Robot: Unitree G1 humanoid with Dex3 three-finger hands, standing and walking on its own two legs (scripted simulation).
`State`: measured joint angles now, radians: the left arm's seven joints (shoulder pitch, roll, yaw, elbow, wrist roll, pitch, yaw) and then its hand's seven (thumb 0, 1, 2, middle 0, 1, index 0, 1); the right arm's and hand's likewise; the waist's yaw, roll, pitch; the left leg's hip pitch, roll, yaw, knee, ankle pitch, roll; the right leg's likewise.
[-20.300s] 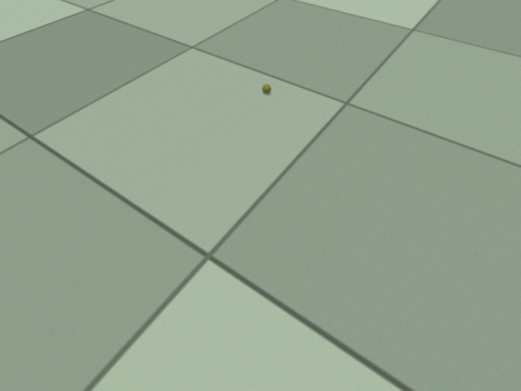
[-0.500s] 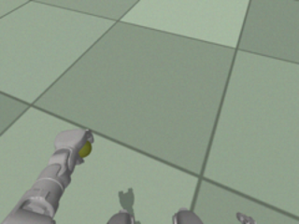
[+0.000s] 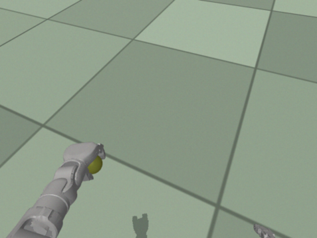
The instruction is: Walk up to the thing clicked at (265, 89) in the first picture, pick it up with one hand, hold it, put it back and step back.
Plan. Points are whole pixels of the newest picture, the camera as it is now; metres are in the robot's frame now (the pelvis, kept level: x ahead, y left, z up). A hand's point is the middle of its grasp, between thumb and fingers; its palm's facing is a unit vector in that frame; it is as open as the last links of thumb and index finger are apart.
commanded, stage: hold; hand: left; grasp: from above
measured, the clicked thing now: (92, 164) +0.34 +0.22 -0.07
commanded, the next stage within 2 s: crouch in 1.56 s
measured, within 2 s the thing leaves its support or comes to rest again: neither
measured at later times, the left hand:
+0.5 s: hand (85, 171) +0.30 +0.22 -0.03, palm faces -0.45 -0.05 -0.89, open 8.3 cm
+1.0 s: hand (82, 177) +0.27 +0.21 -0.01, palm faces -0.44 -0.05 -0.90, open 8.3 cm
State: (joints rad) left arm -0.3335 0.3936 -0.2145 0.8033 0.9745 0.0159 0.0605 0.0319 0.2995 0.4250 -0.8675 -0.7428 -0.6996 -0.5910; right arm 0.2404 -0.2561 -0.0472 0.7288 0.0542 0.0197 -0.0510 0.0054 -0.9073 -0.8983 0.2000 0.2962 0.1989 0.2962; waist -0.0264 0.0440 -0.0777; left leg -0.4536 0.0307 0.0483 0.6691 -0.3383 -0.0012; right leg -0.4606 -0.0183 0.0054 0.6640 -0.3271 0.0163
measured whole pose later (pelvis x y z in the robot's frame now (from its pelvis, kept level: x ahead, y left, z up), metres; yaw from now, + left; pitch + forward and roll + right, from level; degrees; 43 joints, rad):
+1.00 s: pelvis -0.02 -0.01 +0.02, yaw +0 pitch +1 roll +1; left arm -0.26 0.41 -0.23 0.63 0.96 0.00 -0.04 0.02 0.29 0.49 -0.81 -0.81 -0.66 -0.64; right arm 0.18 -0.26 -0.02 0.68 0.07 0.07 -0.07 0.01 -0.91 -0.90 0.20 0.30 0.20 0.30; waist 0.01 0.06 -0.01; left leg -0.27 0.02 0.06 0.48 -0.22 -0.01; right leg -0.29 -0.02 0.01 0.51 -0.23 0.01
